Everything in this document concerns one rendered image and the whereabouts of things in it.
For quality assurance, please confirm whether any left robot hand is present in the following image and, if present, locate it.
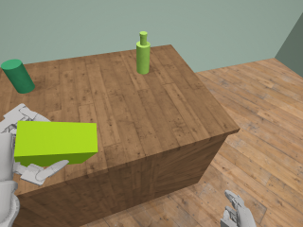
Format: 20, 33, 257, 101
0, 103, 69, 186

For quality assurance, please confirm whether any table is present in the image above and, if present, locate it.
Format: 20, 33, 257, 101
0, 44, 241, 227

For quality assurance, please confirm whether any right robot hand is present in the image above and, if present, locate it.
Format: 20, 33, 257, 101
220, 189, 257, 227

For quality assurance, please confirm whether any robot left forearm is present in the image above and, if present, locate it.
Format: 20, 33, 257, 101
0, 180, 21, 227

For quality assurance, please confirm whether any sponge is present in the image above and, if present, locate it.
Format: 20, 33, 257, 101
13, 120, 98, 167

